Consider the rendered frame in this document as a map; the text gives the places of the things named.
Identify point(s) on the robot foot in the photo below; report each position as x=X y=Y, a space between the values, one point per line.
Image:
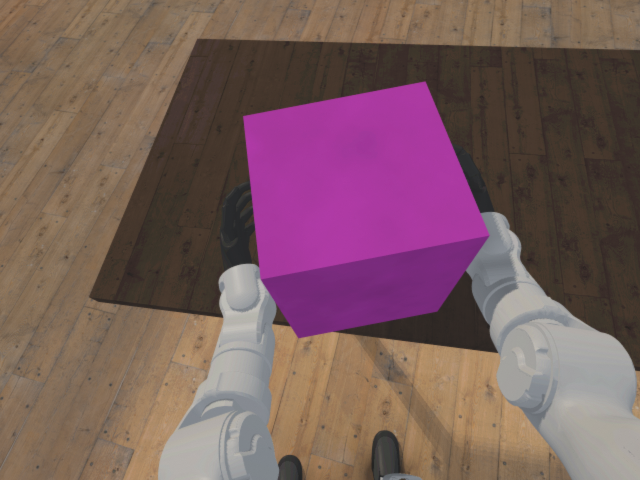
x=290 y=468
x=385 y=454

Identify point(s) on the robot right foot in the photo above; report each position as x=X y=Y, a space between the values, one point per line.
x=385 y=454

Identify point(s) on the robot left upper arm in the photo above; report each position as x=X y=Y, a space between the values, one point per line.
x=233 y=446

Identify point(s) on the left robot hand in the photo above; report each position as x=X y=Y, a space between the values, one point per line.
x=234 y=235

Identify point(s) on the carton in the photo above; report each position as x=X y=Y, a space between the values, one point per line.
x=362 y=211

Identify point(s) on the robot right upper arm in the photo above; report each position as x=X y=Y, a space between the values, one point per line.
x=577 y=388

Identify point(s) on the table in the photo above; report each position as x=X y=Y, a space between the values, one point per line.
x=554 y=132

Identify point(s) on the robot left foot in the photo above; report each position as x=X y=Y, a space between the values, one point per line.
x=290 y=468

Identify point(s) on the right robot forearm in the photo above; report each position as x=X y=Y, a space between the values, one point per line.
x=506 y=294

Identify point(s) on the left robot forearm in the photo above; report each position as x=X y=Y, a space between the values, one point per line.
x=242 y=362

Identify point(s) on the right robot hand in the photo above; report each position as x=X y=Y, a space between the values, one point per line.
x=474 y=179

